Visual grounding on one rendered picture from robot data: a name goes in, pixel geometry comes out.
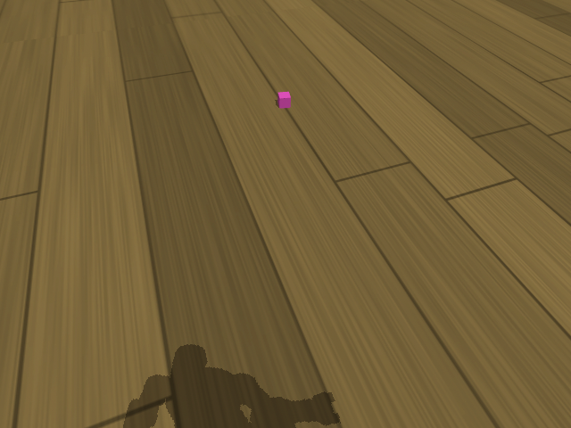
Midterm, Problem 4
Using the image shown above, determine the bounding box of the cube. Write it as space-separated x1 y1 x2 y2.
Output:
277 92 291 109

